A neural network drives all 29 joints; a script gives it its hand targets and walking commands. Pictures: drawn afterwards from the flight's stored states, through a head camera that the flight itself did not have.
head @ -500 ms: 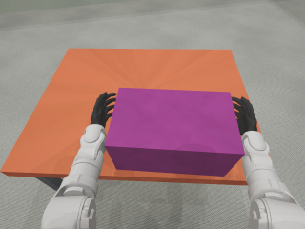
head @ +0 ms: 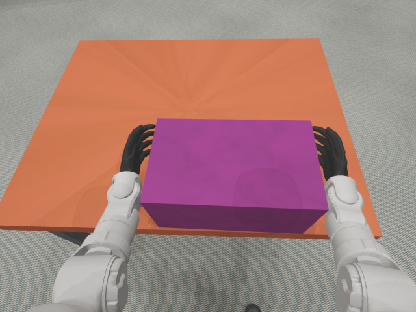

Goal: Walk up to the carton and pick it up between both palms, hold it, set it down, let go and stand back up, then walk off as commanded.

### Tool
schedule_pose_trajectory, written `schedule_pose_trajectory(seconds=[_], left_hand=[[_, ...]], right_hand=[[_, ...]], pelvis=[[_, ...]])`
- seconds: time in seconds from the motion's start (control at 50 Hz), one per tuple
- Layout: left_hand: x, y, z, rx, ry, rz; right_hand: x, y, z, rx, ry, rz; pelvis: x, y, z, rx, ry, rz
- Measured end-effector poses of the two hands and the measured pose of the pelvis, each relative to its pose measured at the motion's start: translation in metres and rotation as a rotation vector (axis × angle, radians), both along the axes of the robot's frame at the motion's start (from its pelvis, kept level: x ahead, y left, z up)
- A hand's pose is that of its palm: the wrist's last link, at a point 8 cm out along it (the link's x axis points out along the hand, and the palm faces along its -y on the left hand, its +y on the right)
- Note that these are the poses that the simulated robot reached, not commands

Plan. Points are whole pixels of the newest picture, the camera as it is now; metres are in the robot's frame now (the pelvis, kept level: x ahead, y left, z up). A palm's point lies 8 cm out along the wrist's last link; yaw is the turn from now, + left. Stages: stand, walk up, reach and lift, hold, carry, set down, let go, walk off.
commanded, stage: set down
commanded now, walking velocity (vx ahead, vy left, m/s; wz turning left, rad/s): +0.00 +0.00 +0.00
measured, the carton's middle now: (230, 176) +0.37 -0.03 -0.02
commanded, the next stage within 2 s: none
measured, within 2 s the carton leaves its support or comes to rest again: rests again in 0.22 s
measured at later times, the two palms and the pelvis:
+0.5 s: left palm (137, 172) +0.38 +0.17 -0.01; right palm (328, 177) +0.37 -0.23 -0.03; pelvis +0.00 -0.01 +0.00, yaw +0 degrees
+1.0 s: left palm (128, 170) +0.38 +0.19 -0.01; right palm (330, 173) +0.38 -0.24 -0.02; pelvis -0.02 -0.03 -0.01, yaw +0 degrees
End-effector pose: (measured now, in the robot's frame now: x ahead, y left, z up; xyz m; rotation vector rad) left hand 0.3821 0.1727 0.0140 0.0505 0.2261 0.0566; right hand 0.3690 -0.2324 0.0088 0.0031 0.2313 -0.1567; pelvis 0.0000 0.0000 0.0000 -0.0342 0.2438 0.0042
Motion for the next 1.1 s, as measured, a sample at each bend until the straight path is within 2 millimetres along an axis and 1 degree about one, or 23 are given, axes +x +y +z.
schedule_pose_trajectory(seconds=[0.2, 0.28, 0.36, 0.72, 0.86, 0.98, 1.1], left_hand=[[-0.003, 0.0, -0.022, 0.027, 0.013, -0.003], [-0.003, -0.001, -0.028, 0.035, 0.015, -0.006], [-0.003, -0.002, -0.029, 0.041, -0.004, -0.009], [-0.003, -0.002, -0.028, 0.056, -0.007, -0.01], [-0.001, 0.001, -0.029, 0.05, 0.023, 0.016], [0.002, 0.013, -0.028, 0.058, 0.033, 0.057], [-0.005, 0.028, -0.024, 0.087, 0.059, 0.083]], right_hand=[[-0.001, 0.0, -0.022, -0.008, 0.016, 0.004], [-0.002, -0.001, -0.029, -0.008, 0.02, 0.003], [-0.003, -0.002, -0.033, -0.016, 0.006, 0.004], [-0.003, -0.002, -0.034, -0.02, 0.005, 0.003], [0.003, -0.002, -0.034, -0.063, 0.045, 0.026], [0.007, -0.006, -0.033, -0.072, 0.054, 0.055], [0.002, -0.015, -0.03, -0.064, 0.031, 0.034]], pelvis=[[0.001, -0.005, -0.003, 0.006, 0.079, -0.003], [0.001, -0.007, -0.004, 0.008, 0.101, -0.003], [0.0, -0.009, -0.005, 0.01, 0.115, -0.004], [-0.005, -0.013, -0.005, 0.016, 0.12, -0.004], [-0.008, -0.019, -0.008, 0.023, 0.156, -0.005], [-0.015, -0.027, -0.014, 0.034, 0.188, -0.005], [-0.024, -0.031, -0.017, 0.04, 0.193, -0.005]])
